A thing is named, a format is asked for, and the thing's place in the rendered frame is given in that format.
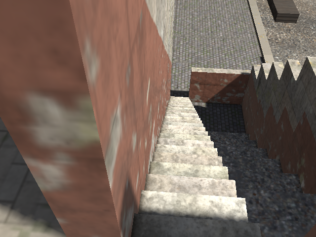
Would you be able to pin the stairs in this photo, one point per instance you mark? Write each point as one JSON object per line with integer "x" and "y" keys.
{"x": 187, "y": 192}

